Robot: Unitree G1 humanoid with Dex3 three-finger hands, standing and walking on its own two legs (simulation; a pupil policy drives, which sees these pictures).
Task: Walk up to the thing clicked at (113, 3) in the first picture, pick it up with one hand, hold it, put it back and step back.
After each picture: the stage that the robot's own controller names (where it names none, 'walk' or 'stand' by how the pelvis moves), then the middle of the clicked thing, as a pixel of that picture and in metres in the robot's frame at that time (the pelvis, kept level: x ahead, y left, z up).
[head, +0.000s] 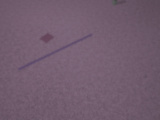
stand; out of the picture +2.24 -0.52 -0.65
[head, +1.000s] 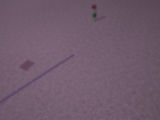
walk; (94, 13) +2.13 -0.05 -0.62
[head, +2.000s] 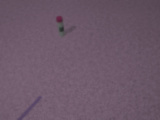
walk; (60, 26) +1.45 +0.31 -0.64
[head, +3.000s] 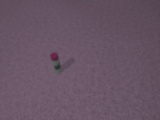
walk; (56, 63) +0.94 +0.30 -0.65
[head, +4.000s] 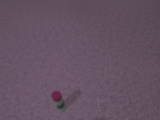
walk; (59, 102) +0.55 +0.24 -0.65
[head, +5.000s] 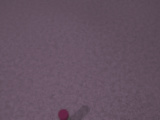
stand; out of the picture +0.41 +0.17 -0.64
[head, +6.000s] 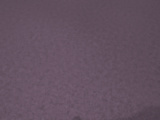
stand; out of the picture +0.34 +0.15 -0.66
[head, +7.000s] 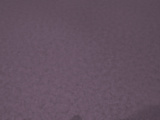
stand; out of the picture +0.35 +0.16 -0.66
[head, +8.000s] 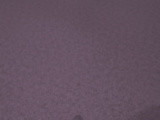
stand; out of the picture +0.35 +0.15 -0.66
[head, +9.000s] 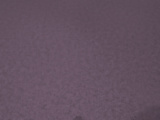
stand; out of the picture +0.34 +0.15 -0.66
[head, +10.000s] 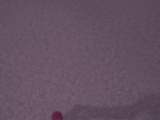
go down; out of the picture +0.35 +0.15 -0.65
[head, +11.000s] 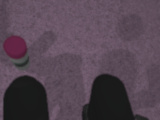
go down; (19, 56) +0.42 +0.21 -0.24
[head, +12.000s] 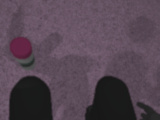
close in; (25, 56) +0.43 +0.21 -0.24
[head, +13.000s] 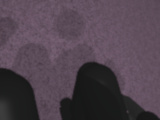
close in; out of the picture +0.41 +0.25 -0.16
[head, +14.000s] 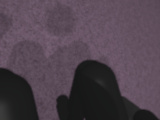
close; out of the picture +0.41 +0.25 -0.15
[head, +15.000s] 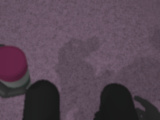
lift; (16, 76) +0.31 +0.22 -0.03
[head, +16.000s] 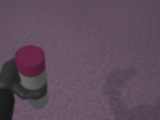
hold; (35, 82) +0.31 +0.15 +0.07
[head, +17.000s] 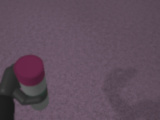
hold; (35, 87) +0.30 +0.16 +0.04
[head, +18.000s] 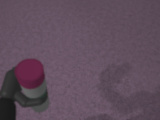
crouch; (35, 89) +0.30 +0.15 +0.00
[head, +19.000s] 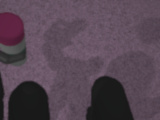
lower; (13, 45) +0.44 +0.18 -0.05
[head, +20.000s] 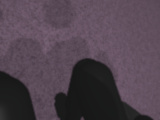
lower; out of the picture +0.42 +0.27 -0.16
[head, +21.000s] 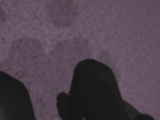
lower; out of the picture +0.41 +0.27 -0.16
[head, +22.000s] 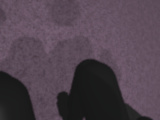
lower; out of the picture +0.40 +0.28 -0.16
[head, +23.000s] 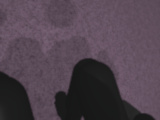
lower; out of the picture +0.40 +0.27 -0.16
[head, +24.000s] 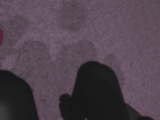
loosen; out of the picture +0.39 +0.22 -0.15
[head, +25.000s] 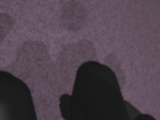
withdraw; out of the picture +0.41 +0.26 -0.17
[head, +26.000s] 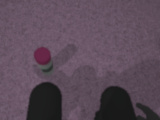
walk; (45, 63) +0.45 +0.19 -0.32
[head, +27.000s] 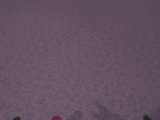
stand; out of the picture +0.37 +0.14 -0.59
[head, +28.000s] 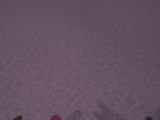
stand; out of the picture +0.38 +0.15 -0.60
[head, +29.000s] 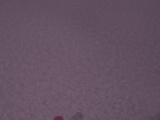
stand; out of the picture +0.38 +0.14 -0.63
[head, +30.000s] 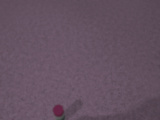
walk; (59, 115) +0.40 +0.14 -0.64
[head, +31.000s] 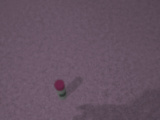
walk; (61, 90) +0.52 +0.16 -0.63
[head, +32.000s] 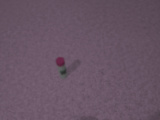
walk; (62, 68) +0.77 +0.21 -0.64
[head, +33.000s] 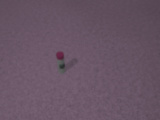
stand; (61, 63) +0.97 +0.21 -0.64
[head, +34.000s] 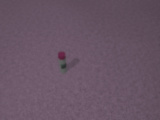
stand; (62, 63) +0.98 +0.20 -0.66
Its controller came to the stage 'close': yes
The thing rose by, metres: 0.68
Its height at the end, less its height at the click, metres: +0.00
